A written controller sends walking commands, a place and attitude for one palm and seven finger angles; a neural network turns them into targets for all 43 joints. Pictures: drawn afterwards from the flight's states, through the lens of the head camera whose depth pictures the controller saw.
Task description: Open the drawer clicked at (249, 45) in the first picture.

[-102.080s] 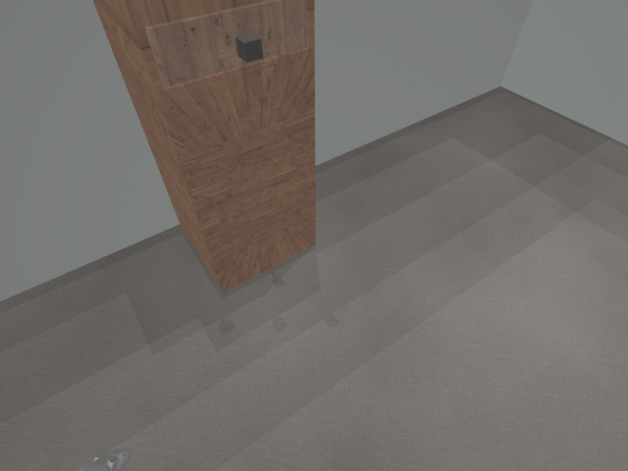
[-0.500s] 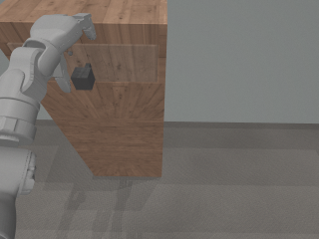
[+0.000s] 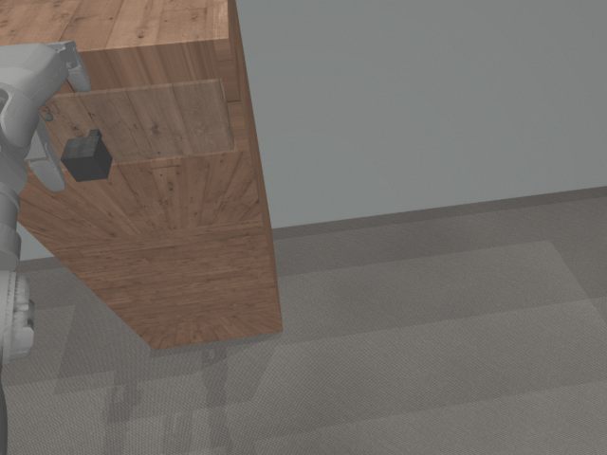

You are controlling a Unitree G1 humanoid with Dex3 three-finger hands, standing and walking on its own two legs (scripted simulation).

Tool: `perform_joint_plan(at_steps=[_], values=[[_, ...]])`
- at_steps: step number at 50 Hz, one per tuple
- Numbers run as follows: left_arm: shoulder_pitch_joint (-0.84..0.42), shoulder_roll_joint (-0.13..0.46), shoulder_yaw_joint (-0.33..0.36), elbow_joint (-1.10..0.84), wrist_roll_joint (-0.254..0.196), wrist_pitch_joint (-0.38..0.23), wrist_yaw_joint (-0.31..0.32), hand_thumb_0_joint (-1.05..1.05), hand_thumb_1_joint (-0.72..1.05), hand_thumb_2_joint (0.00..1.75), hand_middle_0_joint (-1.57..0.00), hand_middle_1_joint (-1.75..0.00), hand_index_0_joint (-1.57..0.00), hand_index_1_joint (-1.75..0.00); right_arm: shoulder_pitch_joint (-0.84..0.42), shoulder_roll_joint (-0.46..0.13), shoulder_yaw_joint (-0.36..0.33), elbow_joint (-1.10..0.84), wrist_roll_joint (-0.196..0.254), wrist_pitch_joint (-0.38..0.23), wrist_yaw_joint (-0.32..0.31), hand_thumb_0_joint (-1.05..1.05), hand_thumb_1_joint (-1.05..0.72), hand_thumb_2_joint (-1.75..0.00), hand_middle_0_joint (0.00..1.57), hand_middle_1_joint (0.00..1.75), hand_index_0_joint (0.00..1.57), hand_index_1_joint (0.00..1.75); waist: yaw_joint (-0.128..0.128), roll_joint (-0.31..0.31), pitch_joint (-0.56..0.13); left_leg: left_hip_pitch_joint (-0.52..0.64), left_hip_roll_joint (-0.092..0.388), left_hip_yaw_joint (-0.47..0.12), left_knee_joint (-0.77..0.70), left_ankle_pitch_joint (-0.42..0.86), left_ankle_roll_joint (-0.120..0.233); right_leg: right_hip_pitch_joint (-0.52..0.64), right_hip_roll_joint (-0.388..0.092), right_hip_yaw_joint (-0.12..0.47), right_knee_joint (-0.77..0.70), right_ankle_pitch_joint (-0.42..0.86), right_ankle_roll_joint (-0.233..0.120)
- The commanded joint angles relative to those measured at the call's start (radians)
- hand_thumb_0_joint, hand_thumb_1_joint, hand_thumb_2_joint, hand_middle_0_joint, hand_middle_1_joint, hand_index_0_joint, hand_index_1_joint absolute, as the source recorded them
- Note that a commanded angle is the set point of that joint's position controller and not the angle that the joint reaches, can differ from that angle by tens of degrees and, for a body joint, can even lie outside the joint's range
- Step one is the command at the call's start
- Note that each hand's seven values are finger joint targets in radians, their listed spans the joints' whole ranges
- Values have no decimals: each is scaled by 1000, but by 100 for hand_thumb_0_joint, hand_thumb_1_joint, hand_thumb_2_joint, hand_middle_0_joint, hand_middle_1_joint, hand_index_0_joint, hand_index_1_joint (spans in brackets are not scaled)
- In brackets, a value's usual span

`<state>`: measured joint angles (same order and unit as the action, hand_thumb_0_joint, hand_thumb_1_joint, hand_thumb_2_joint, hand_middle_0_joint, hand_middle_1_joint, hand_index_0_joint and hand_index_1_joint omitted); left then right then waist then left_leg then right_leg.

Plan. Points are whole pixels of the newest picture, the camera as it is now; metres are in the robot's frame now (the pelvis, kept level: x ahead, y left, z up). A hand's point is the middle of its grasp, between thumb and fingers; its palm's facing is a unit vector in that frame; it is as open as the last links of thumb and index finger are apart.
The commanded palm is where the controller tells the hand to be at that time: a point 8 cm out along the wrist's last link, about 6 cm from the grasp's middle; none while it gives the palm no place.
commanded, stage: move the hooked fingers above the handle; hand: left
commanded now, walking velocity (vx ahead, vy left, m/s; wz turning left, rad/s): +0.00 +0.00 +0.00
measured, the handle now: (91, 149) +0.51 +0.29 +0.12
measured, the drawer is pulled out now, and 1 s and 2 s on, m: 0.00 0.00 0.00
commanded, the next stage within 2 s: lift the fingers back up to retry in 1.68 s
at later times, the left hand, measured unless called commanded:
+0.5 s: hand (55, 122) +0.48 +0.29 +0.19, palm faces +0.01 +0.01 -1.00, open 13.4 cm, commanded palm +0.46 +0.33 +0.25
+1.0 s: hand (46, 141) +0.47 +0.32 +0.17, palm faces -0.04 -0.01 -1.00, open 13.8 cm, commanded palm +0.47 +0.32 +0.25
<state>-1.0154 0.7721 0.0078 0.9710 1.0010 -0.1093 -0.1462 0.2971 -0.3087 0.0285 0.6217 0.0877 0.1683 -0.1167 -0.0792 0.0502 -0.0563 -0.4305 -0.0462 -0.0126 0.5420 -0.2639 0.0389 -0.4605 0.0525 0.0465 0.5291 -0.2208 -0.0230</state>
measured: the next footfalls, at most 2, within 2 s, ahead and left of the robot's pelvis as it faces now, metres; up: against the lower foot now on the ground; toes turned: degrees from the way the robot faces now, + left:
none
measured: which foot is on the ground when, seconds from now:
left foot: down 0.00-1.00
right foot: down 0.00-1.00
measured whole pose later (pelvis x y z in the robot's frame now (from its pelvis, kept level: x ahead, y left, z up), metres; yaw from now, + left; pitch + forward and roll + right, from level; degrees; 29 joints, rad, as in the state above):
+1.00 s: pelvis +0.03 +0.02 +0.00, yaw +3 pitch +10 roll -1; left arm -0.89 0.71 -0.05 0.76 0.92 -0.20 -0.17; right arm 0.32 -0.31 -0.04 0.69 0.06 0.15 -0.08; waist -0.01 0.04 -0.07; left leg -0.43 -0.07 -0.06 0.57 -0.31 0.06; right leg -0.42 0.02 0.00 0.51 -0.27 -0.01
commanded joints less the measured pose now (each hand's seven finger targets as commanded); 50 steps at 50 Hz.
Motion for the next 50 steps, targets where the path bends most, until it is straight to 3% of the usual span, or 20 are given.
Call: perform_joint_plan(at_steps=[1, 3, 4, 7, 8, 9, 11, 13, 17, 20, 21, 26, 31, 34, 36, 41, 44, 47, 48, 50], values=[[-280, 374, 108, -83, -1, 12, 9, 0, -50, 30, -30, -120, -30, -120, -3, -137, -61, -114, -10, -44, -10, 0, -90, -90, 20, 30, 20, 30, 42, -111, -232, -78, 17, 31, -66, -16, 12, 240, -57, 13, -95, -49, 4], [-351, 366, 103, -161, -14, -29, 10, 0, -50, 30, -30, -120, -30, -120, 17, -139, -73, -104, -12, -56, -11, 0, -90, -90, 20, 30, 20, 30, 26, -42, -280, -50, 21, 28, -50, 3, 16, 224, -58, 24, -85, -24, 6], [-379, 408, 148, -223, -16, -59, 15, 0, -50, 30, -30, -120, -30, -120, 30, -138, -83, -97, -16, -60, -13, 0, -90, -90, 20, 30, 20, 30, 31, -14, -347, -11, 22, 25, -35, 47, 20, 237, -54, 23, -70, 20, 3], [-522, 373, 135, -470, -49, -147, 34, 0, -50, 30, -30, -120, -30, -120, 61, -122, -112, -80, -32, -72, -14, 0, -90, -90, 20, 30, 20, 30, 14, 133, -539, 147, 17, 11, 11, 206, 26, 235, -45, 29, -46, 150, -7], [-521, 398, 165, -517, -52, -164, 47, 0, -50, 30, -30, -120, -30, -120, 75, -122, -120, -69, -38, -73, -15, 0, -90, -90, 20, 30, 20, 30, 15, 173, -579, 204, 14, 3, 26, 278, 25, 218, -35, 20, -33, 195, -14], [-524, 365, 147, -551, -66, -173, 54, 0, -50, 30, -30, -120, -30, -120, 79, -117, -122, -62, -41, -75, -14, 0, -90, -90, 20, 30, 20, 30, 12, 204, -601, 255, 14, 1, 35, 335, 20, 197, -31, 11, -29, 220, -16], [-490, 393, 195, -522, -90, -164, 78, 0, -50, 30, -30, -120, -30, -120, 94, -123, -124, -39, -47, -68, -8, 0, -90, -90, 20, 30, 20, 30, 13, 172, -581, 253, 14, -3, 47, 417, 14, 193, -23, -5, -26, 272, -19], [-436, 362, 196, -414, -105, -119, 105, 0, -50, 30, -30, -120, -30, -120, 82, -120, -117, -18, -38, -61, 7, 0, -90, -90, 20, 30, 20, 30, 17, 114, -460, 187, 16, -6, 27, 381, 10, 169, -20, -25, -29, 252, -18], [-313, 357, 172, -199, -64, 20, 110, 0, -50, 30, -30, -120, -30, -120, 33, -130, -89, -22, -30, -38, 37, 0, -90, -90, 20, 30, 20, 30, 56, 30, -335, 52, 17, 13, -16, 335, -2, 234, -28, -34, -32, 272, -17], [-348, 382, 171, -227, -41, 42, 94, 0, -50, 30, -30, -120, -30, -120, 7, -133, -82, -42, -28, -25, 39, 0, -90, -90, 20, 30, 20, 30, 56, -31, -336, 43, 18, 15, -29, 316, 4, 267, -31, -30, -40, 275, -11], [-315, 417, 212, -212, -44, 44, 92, 0, -50, 30, -30, -120, -30, -120, -1, -134, -80, -48, -31, -19, 36, 0, -90, -90, 20, 30, 20, 30, 69, -65, -352, 30, 17, 17, -31, 310, 6, 310, -36, -24, -38, 284, -10], [-277, 412, 209, -186, -35, 34, 62, 0, -50, 30, -30, -120, -30, -120, -31, -123, -70, -80, -27, -6, 21, 0, -90, -90, 20, 30, 20, 30, 72, -140, -348, 21, 18, 20, -44, 256, 12, 336, -47, -22, -42, 251, 3], [-299, 382, 180, -239, -20, -1, 47, 0, -50, 30, -30, -120, -30, -120, -44, -113, -70, -103, -31, -10, 15, 0, -90, -90, 20, 30, 20, 30, 70, -69, -362, 69, 20, 20, -39, 267, 14, 295, -43, -24, -42, 231, -2], [-318, 319, 114, -241, -13, -13, 33, 0, -50, 30, -30, -120, -30, -120, -30, -117, -72, -99, -30, -19, 15, 0, -90, -90, 20, 30, 20, 30, 41, -42, -330, 91, 22, 15, -32, 249, 16, 231, -39, -26, -52, 201, -2], [-356, 244, 55, -292, -30, -38, 13, 0, -50, 30, -30, -120, -30, -120, -17, -113, -84, -97, -30, -27, 15, 0, -90, -90, 20, 30, 20, 30, 18, -20, -345, 140, 23, 10, -19, 271, 21, 204, -37, -25, -61, 199, -4], [-480, 158, -17, -458, -90, -98, -17, 0, -50, 30, -30, -120, -30, -120, 25, -111, -104, -61, -34, -45, 9, 0, -90, -90, 20, 30, 20, 30, -16, 84, -407, 299, 21, -23, 9, 369, 16, 114, -25, -32, -65, 191, -14], [-506, 188, 28, -494, -115, -112, 5, 0, -50, 30, -30, -120, -30, -120, 42, -111, -109, -42, -37, -52, 17, 0, -90, -90, 20, 30, 20, 30, 0, 140, -436, 347, 20, -45, 13, 443, -5, 84, -14, -47, -53, 189, -24], [-486, 287, 129, -413, -105, -84, 53, 0, -50, 30, -30, -120, -30, -120, 47, -117, -101, -29, -40, -48, 33, 0, -90, -90, 20, 30, 20, 30, 35, 123, -419, 287, 22, -55, 1, 511, -28, 115, -6, -64, -36, 213, -34], [-472, 234, 89, -399, -100, -63, 61, 0, -50, 30, -30, -120, -30, -120, 43, -112, -97, -33, -39, -49, 40, 0, -90, -90, 20, 30, 20, 30, 34, 100, -403, 272, 24, -56, 0, 514, -29, 114, -6, -68, -32, 211, -33], [-508, 233, 89, -418, -91, -50, 79, 0, -50, 30, -30, -120, -30, -120, 46, -119, -104, -26, -40, -52, 50, 0, -90, -90, 20, 30, 20, 30, 32, 89, -396, 275, 32, -60, -7, 520, -36, 104, -5, -72, -37, 203, -33]])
